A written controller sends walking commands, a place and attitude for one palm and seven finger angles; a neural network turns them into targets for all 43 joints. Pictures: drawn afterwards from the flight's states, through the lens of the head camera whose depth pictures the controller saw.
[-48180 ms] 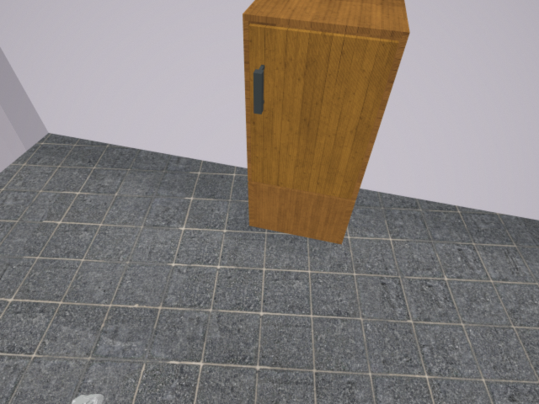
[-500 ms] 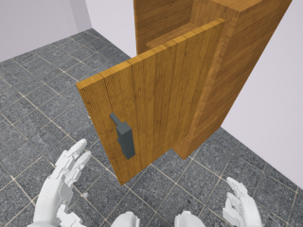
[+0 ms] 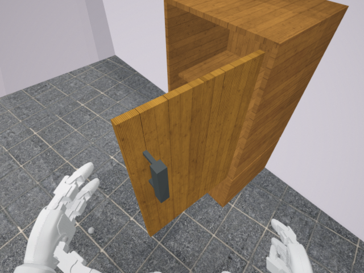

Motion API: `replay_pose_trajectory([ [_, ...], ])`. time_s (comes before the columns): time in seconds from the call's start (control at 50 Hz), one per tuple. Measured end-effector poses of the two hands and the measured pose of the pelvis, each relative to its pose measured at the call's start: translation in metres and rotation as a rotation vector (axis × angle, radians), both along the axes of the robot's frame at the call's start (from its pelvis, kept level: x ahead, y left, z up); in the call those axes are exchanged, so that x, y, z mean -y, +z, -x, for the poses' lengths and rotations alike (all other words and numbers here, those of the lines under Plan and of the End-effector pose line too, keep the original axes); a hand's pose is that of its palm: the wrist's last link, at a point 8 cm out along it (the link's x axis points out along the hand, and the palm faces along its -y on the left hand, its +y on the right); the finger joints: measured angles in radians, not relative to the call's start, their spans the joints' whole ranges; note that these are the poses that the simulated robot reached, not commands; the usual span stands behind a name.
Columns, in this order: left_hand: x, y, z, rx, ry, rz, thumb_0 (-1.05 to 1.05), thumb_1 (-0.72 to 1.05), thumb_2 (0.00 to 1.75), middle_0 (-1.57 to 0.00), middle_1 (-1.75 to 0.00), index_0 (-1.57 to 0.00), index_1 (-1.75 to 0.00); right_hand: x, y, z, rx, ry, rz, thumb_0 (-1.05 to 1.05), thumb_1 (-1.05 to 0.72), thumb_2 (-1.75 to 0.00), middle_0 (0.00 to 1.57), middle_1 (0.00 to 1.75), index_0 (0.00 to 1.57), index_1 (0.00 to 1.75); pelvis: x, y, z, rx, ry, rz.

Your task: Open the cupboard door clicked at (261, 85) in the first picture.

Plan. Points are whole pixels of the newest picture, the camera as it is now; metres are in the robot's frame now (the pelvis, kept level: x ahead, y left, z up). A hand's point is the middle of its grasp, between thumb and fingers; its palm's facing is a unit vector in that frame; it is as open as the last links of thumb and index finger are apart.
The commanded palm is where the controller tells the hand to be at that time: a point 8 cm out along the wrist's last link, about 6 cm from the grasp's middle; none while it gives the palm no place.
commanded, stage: draw the hand back to the body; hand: left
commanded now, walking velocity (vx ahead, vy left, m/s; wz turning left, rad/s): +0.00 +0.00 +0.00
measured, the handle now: (155, 176) +0.32 +0.09 +0.04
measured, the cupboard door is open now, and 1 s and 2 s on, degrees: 87 87 87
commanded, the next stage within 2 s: step back with the hand held close in 1.18 s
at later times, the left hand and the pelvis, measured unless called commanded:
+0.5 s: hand (39, 192) +0.21 +0.24 +0.16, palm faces +0.34 -0.86 -0.38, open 12.7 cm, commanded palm +0.16 +0.28 +0.19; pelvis +0.03 +0.01 +0.05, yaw +0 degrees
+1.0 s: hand (13, 162) +0.22 +0.26 +0.22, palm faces +0.45 -0.81 -0.38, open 7.7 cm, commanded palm +0.17 +0.30 +0.23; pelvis +0.03 +0.00 +0.07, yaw -1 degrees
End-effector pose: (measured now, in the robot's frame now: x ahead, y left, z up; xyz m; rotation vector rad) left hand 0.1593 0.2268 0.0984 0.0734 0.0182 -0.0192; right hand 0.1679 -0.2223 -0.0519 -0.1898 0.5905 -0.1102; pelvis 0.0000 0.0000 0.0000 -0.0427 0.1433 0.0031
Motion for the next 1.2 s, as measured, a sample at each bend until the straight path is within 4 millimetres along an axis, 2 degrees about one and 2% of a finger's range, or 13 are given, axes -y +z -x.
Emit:
replay_pose_trajectory([
  [0.12, -0.009, 0.018, -0.003, 0.019, 0.006, -0.012, -0.02, -0.47, 0.31, -0.16, -0.3, -0.15, -0.3, -0.002, 0.012, -0.007, 0.033, 0.004, 0.003, 0.02, -0.9, -0.89, 0.2, 0.3, 0.2, 0.3, -0.003, 0.008, -0.005, 0.03, 0.001, 0.002],
  [0.24, -0.029, 0.039, -0.003, -0.048, 0.212, -0.226, -0.02, -0.34, 0.36, -0.17, -0.3, -0.16, -0.3, -0.008, 0.024, -0.012, 0.021, -0.009, 0.015, 0.02, -0.9, -0.89, 0.2, 0.3, 0.2, 0.3, -0.005, 0.025, -0.012, 0.076, -0.005, -0.006],
  [0.34, -0.039, 0.056, -0.002, -0.053, 0.314, -0.286, -0.01, -0.19, 0.43, -0.17, -0.3, -0.17, -0.3, -0.015, 0.029, -0.016, -0.007, 0.014, 0.016, 0.01, -0.9, -0.89, 0.2, 0.3, 0.2, 0.3, -0.008, 0.038, -0.018, 0.116, -0.003, -0.012],
  [0.52, -0.056, 0.088, -0.012, 0.015, 0.387, -0.332, -0.01, 0.11, 0.56, -0.18, -0.3, -0.18, -0.3, -0.02, 0.036, -0.026, -0.035, 0.049, 0.015, 0.02, -0.9, -0.89, 0.2, 0.3, 0.2, 0.3, -0.009, 0.054, -0.027, 0.173, -0.005, -0.021],
  [0.84, -0.074, 0.14, -0.022, 0.189, 0.464, -0.388, 0.0, 0.66, 0.8, -0.21, -0.3, -0.2, -0.3, -0.009, 0.048, -0.042, -0.041, 0.06, 0.023, 0.01, -0.9, -0.89, 0.2, 0.3, 0.2, 0.3, -0.003, 0.064, -0.033, 0.221, -0.015, -0.024],
  [0.9, -0.074, 0.144, -0.022, 0.203, 0.473, -0.387, 0.0, 0.75, 0.83, -0.21, -0.3, -0.2, -0.3, -0.007, 0.047, -0.041, -0.048, 0.056, 0.018, 0.01, -0.9, -0.89, 0.2, 0.3, 0.2, 0.3, -0.001, 0.065, -0.032, 0.225, -0.017, -0.025],
  [0.98, -0.069, 0.139, -0.022, 0.181, 0.462, -0.375, 0.01, 0.82, 0.86, -0.21, -0.3, -0.2, -0.3, -0.003, 0.045, -0.037, -0.063, 0.048, 0.013, 0.01, -0.9, -0.89, 0.2, 0.3, 0.2, 0.3, 0.001, 0.066, -0.031, 0.227, -0.02, -0.027],
  [1.08, -0.063, 0.133, -0.019, 0.158, 0.447, -0.368, 0.01, 0.86, 0.88, -0.21, -0.3, -0.21, -0.3, 0.001, 0.042, -0.03, -0.076, 0.038, 0.013, 0.01, -0.9, -0.89, 0.2, 0.3, 0.2, 0.3, 0.004, 0.066, -0.029, 0.233, -0.021, -0.028],
  [1.2, -0.06, 0.137, -0.014, 0.173, 0.455, -0.375, 0.01, 0.88, 0.89, -0.22, -0.3, -0.21, -0.3, 0.005, 0.041, -0.024, -0.076, 0.033, 0.011, 0.01, -0.9, -0.89, 0.2, 0.3, 0.2, 0.3, 0.008, 0.066, -0.025, 0.241, -0.02, -0.029],
])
